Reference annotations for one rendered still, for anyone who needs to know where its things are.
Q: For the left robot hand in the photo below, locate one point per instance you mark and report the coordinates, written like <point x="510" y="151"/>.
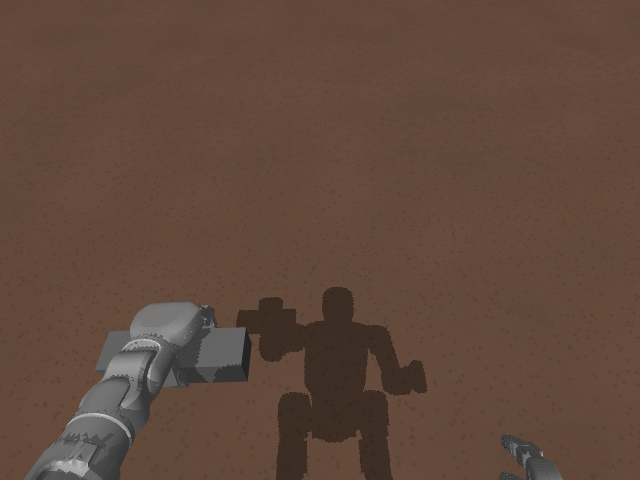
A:
<point x="177" y="323"/>

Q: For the carton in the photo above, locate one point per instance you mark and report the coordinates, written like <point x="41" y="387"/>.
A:
<point x="213" y="355"/>

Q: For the right robot hand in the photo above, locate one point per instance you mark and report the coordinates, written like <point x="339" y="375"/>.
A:
<point x="529" y="457"/>

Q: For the left robot arm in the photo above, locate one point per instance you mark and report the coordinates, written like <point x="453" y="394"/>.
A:
<point x="102" y="431"/>

